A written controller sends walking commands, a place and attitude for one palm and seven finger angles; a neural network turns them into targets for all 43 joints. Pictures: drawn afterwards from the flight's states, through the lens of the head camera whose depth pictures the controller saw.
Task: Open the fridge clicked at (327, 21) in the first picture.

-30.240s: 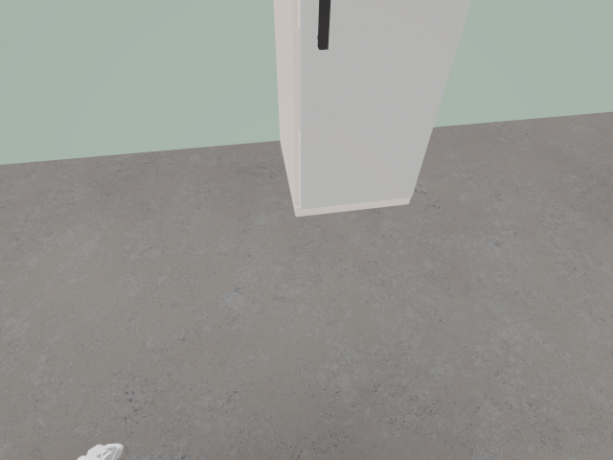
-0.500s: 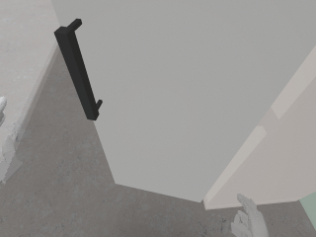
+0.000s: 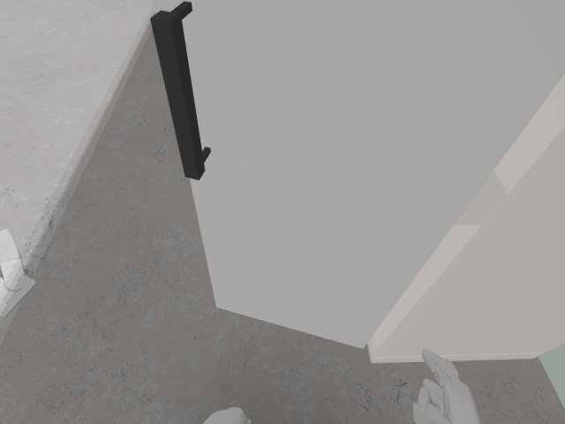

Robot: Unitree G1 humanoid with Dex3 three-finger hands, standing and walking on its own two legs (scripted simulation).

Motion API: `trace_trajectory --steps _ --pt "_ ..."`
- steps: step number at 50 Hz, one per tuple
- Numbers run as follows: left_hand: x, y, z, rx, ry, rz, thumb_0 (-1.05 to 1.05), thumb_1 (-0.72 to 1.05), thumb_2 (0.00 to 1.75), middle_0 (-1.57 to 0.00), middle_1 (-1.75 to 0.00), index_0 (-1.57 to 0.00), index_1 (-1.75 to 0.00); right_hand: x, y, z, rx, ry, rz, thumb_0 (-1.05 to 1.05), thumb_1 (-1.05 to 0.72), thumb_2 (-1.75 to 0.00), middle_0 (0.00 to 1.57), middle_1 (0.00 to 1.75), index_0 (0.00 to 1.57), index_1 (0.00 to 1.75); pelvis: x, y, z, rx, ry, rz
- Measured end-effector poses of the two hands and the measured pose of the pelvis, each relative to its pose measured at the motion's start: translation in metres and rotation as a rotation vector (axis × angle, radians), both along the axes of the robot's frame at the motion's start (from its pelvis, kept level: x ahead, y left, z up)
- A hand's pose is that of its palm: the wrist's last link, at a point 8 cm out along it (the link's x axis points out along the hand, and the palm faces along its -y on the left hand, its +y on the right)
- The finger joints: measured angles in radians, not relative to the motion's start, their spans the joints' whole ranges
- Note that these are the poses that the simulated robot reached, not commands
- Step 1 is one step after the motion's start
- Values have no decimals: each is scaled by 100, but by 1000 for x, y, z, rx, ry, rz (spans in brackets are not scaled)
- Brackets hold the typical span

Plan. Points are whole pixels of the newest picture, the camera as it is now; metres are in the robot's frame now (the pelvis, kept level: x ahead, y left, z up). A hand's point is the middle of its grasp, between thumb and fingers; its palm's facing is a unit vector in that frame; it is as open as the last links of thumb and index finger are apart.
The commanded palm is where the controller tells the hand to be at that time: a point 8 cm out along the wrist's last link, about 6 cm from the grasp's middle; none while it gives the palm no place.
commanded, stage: step back with the hand held close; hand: left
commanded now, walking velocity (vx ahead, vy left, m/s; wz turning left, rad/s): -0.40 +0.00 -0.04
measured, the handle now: (190, 101) +0.51 +0.20 +0.18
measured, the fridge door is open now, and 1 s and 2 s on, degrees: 73 73 73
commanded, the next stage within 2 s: stop stepping back and stand still in 0.40 s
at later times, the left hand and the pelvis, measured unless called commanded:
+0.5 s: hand (2, 339) +0.15 +0.25 +0.19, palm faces +0.34 -0.86 -0.39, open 7.4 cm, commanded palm +0.08 +0.30 +0.19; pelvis -0.08 +0.01 +0.00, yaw -5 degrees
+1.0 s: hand out of the picture +0.07 +0.28 +0.18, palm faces +0.38 -0.85 -0.38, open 7.4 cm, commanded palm +0.01 +0.33 +0.19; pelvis -0.15 +0.03 +0.02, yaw -3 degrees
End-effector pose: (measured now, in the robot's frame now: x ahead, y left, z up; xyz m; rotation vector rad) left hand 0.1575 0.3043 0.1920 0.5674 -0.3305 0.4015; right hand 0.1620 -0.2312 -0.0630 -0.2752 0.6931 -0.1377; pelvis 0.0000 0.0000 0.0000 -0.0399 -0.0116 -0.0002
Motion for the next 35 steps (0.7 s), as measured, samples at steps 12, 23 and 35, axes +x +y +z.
trace_trajectory --steps 12,23,35 --pt "-30 25 11 34 -24 -16 1 88 90 -22 -30 -22 -31 -29 18 15 -17 -14 -14 1 -90 -90 21 30 20 30 -33 15 8 -53 22 24" --pt "-51 -6 6 -57 -35 -120 1 89 90 -21 -30 -21 -31 -70 25 2 31 6 -19 1 -90 -90 21 30 20 30 -79 12 6 -25 26 -84" --pt "-111 6 10 39 115 -147 1 88 89 -22 -30 -22 -31 -161 -6 18 -25 34 -136 1 -90 -90 21 30 20 30 -122 15 12 22 31 -79"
